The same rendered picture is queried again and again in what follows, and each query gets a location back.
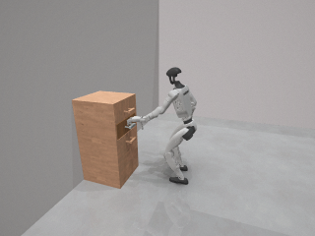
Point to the left robot forearm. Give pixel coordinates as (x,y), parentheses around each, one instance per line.
(151,116)

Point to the robot left upper arm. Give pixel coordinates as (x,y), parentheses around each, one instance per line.
(172,95)

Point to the cabinet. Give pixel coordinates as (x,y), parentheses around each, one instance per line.
(105,159)

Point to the robot head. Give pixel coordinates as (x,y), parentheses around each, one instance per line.
(173,72)

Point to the robot right upper arm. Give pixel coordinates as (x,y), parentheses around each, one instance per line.
(192,98)

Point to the left robot thigh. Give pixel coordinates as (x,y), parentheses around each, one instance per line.
(177,139)

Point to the handle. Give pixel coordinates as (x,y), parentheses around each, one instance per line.
(131,110)
(131,125)
(133,140)

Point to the drawer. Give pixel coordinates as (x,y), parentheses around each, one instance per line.
(120,127)

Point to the right robot forearm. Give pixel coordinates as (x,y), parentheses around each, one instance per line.
(193,108)

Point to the left robot hand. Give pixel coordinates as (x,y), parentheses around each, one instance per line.
(135,119)

